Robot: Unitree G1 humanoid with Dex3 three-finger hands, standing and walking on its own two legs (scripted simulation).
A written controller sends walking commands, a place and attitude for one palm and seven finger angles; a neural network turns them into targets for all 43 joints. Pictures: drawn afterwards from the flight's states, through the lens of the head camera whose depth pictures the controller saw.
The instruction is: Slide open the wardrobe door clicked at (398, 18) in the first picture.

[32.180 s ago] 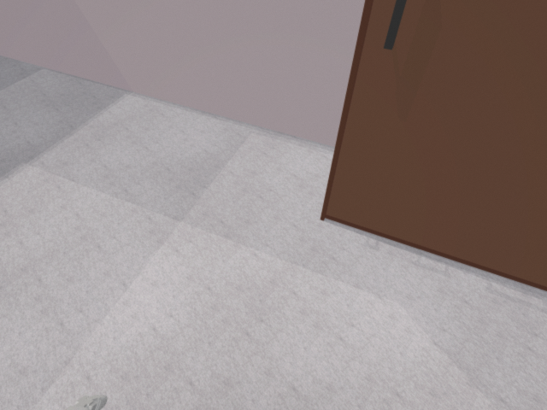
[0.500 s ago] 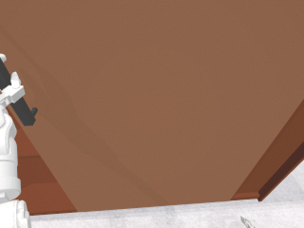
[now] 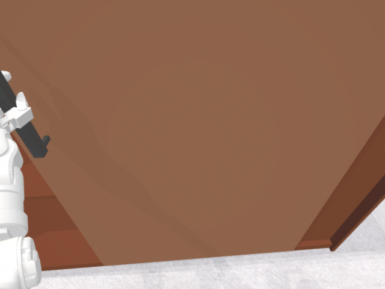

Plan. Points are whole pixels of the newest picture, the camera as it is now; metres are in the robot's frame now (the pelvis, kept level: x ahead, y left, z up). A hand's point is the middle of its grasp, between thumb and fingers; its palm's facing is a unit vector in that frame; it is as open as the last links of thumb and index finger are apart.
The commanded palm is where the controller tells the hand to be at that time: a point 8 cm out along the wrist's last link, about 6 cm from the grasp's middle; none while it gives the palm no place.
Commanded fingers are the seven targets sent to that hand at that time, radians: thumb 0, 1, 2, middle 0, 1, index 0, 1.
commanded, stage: stop walking and hold the door there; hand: left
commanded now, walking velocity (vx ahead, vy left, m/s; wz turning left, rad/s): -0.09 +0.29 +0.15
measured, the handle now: (12, 95) +0.41 +0.38 +0.24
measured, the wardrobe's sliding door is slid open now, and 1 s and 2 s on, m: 0.70 0.70 0.70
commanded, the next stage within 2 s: loosen the grip on the handle in 1.72 s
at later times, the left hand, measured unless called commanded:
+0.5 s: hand (17, 112) +0.37 +0.35 +0.23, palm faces +0.50 -0.84 -0.22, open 6.9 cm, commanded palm +0.33 +0.40 +0.19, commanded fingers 0.00 0.90 0.90 -0.45 -1.40 -0.45 -1.40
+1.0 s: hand (17, 115) +0.37 +0.35 +0.22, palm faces +0.28 -0.94 -0.18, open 6.4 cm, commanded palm +0.34 +0.41 +0.19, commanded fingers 0.00 0.90 0.90 -0.45 -1.40 -0.45 -1.40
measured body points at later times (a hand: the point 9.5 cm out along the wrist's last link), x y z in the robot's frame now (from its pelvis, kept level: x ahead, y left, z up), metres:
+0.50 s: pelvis -0.05 +0.06 -0.01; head -0.03 +0.03 +0.44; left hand +0.34 +0.39 +0.24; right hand +0.11 -0.18 -0.13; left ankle +0.02 +0.14 -0.72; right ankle -0.05 -0.05 -0.74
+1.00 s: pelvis -0.06 +0.16 -0.02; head -0.02 +0.15 +0.42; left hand +0.35 +0.40 +0.23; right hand +0.11 -0.05 -0.14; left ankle -0.02 +0.34 -0.73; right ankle -0.04 +0.02 -0.74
